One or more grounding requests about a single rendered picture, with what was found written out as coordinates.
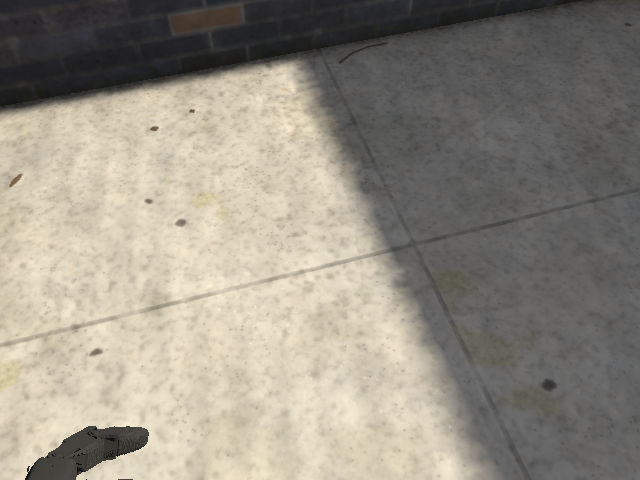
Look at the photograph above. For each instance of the left robot hand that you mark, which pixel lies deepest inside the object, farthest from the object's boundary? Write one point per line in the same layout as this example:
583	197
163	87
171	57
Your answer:
85	449

